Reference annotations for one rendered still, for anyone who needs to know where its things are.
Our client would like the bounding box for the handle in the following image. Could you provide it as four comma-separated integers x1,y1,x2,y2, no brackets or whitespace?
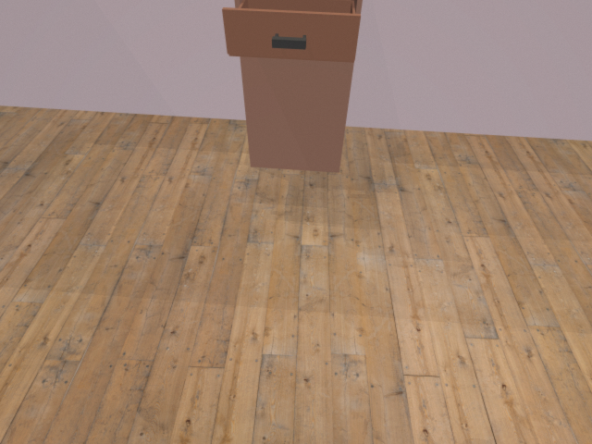
272,33,306,50

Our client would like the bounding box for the drawer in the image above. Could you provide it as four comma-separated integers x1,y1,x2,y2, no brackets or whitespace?
222,0,361,63

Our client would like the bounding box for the cabinet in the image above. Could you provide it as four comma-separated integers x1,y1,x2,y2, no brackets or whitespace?
235,0,363,173

